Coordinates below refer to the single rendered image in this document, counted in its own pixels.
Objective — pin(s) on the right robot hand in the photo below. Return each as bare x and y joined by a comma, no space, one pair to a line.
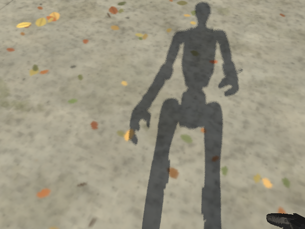
287,221

